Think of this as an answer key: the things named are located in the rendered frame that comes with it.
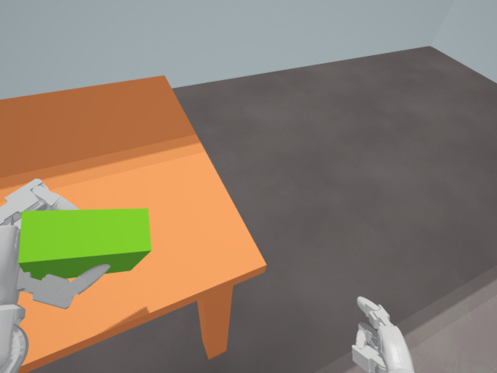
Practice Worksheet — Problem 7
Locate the sponge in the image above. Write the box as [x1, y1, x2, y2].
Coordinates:
[18, 208, 151, 281]

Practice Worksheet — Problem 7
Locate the left robot forearm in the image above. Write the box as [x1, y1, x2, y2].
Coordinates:
[0, 304, 29, 373]

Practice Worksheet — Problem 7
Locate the robot right hand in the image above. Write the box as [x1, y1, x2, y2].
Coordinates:
[352, 296, 415, 373]

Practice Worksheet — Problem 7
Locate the table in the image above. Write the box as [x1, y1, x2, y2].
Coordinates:
[0, 75, 266, 373]

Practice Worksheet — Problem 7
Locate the robot left hand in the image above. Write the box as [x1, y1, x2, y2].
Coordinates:
[0, 179, 110, 309]

